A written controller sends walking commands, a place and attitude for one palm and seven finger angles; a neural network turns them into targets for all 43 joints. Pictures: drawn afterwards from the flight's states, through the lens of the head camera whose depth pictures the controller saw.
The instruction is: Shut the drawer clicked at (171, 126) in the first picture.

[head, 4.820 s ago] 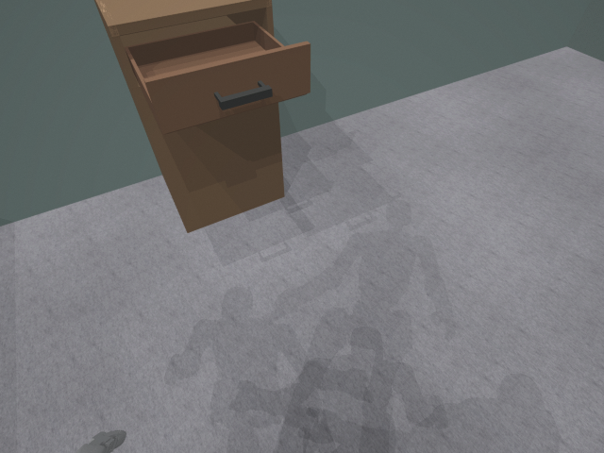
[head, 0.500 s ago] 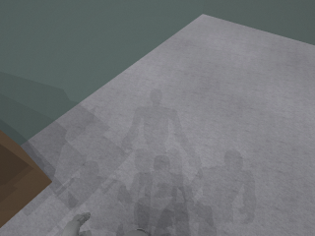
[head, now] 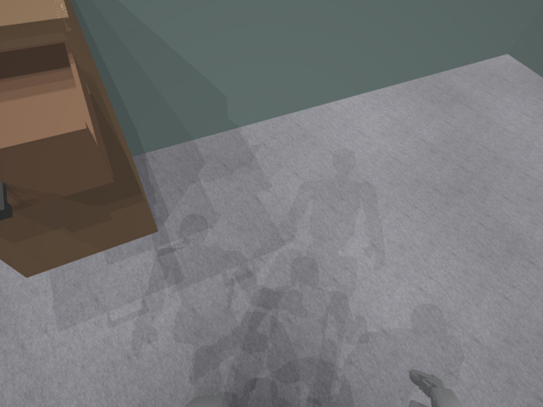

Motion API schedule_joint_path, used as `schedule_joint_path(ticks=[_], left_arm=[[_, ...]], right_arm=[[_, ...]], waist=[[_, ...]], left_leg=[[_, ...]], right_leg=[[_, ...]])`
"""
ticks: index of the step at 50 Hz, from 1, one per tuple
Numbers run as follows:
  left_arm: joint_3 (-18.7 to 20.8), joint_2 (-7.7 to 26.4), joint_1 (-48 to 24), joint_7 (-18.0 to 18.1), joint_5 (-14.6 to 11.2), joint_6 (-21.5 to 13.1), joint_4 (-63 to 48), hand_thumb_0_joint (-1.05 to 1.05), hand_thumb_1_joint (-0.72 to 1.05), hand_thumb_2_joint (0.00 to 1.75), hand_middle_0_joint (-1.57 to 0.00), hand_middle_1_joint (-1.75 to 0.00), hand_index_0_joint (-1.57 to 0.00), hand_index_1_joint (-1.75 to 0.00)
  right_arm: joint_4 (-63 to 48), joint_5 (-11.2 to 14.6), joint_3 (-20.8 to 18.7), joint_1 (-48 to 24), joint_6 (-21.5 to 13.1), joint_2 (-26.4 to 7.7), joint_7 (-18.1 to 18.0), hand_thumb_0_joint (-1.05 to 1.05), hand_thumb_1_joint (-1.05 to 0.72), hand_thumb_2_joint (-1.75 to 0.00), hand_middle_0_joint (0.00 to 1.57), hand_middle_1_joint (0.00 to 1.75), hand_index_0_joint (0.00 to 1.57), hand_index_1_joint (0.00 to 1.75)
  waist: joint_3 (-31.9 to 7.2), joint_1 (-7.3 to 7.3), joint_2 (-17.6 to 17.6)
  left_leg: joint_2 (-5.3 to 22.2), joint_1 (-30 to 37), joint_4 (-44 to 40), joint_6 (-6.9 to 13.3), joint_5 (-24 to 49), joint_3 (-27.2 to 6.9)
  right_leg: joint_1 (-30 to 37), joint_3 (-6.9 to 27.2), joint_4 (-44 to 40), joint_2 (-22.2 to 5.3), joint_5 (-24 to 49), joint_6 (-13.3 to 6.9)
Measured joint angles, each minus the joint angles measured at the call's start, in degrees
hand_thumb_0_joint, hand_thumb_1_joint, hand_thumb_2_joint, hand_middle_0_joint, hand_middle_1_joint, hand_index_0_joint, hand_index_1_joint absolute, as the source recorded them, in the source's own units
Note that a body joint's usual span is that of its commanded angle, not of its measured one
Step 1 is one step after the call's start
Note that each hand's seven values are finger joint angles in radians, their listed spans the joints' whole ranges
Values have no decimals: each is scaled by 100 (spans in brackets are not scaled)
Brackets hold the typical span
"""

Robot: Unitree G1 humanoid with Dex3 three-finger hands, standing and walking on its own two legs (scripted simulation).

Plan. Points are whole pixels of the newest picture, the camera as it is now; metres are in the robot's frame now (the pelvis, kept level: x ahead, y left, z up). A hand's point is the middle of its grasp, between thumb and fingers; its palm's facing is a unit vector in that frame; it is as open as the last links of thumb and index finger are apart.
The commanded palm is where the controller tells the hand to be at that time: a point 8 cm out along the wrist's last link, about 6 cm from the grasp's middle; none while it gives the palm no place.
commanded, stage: turn to face it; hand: left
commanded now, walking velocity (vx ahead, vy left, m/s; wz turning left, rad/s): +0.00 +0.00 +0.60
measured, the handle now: out of the picture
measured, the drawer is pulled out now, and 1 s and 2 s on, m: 0.30 0.30 0.30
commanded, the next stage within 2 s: take the last steps up to it in 0.74 s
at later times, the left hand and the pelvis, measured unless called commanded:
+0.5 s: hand out of the picture +0.10 +0.19 -0.12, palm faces +0.26 -0.92 -0.30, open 7.3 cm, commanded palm none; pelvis +0.01 -0.04 +0.01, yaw +17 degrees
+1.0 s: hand out of the picture -0.15 +0.17 -0.18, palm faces +0.56 -0.80 -0.22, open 7.4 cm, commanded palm none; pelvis -0.02 +0.00 +0.01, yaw +29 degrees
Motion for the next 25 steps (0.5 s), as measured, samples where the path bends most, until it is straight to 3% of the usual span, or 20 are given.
schedule_joint_path(ticks=[2,5,10,17,20,22,25], left_arm=[[25,27,-106,-6,-3,39,26,1,91,90,-20,-30,-20,-30],[21,8,-308,-58,-11,4,-66,1,91,90,-20,-30,-20,-30],[-18,-79,-650,-75,-15,-56,-277,1,91,90,-20,-30,-20,-30],[-92,-245,-1065,-50,-53,-74,-474,1,91,90,-20,-30,-20,-30],[-144,-338,-1161,-44,-86,-139,-565,1,91,90,-20,-30,-20,-30],[-187,-372,-1143,-42,-95,-225,-639,1,91,90,-20,-30,-20,-30],[-270,-509,-1069,-12,-33,-321,-636,1,91,90,-20,-30,-21,-30]], right_arm=[[-18,-10,30,66,-20,48,-64,0,-91,-90,20,30,20,30],[5,-17,54,178,-13,78,-108,0,-90,-90,20,30,20,30],[87,-29,64,409,10,123,-101,0,-90,-90,20,30,20,30],[187,-72,-6,778,63,140,-102,0,-90,-90,20,30,20,30],[249,-77,-61,909,113,83,-112,0,-90,-90,20,30,20,30],[276,-51,-100,1010,143,39,-114,0,-90,-90,20,30,20,30],[341,-22,-200,1036,223,-83,-127,0,-90,-90,20,30,20,30]], waist=[[-52,-29,46],[-103,-88,132],[-195,-204,215],[-252,-469,373],[-272,-557,505],[-327,-566,556],[-299,-598,768]], left_leg=[[-2,120,-219,-10,130,-126],[-53,297,-596,32,358,-326],[-186,411,-937,57,588,-637],[-346,277,-868,-40,635,-1094],[-411,132,-691,-139,585,-1300],[-496,-18,-453,-232,485,-1413],[-462,-504,903,-373,-474,-1263]], right_leg=[[-326,202,592,144,167,77],[-617,416,764,235,605,140],[-720,661,278,323,936,207],[-342,759,-857,600,706,164],[26,742,-1644,769,837,90],[444,691,-2526,812,1332,20],[565,439,-2581,810,1282,-556]])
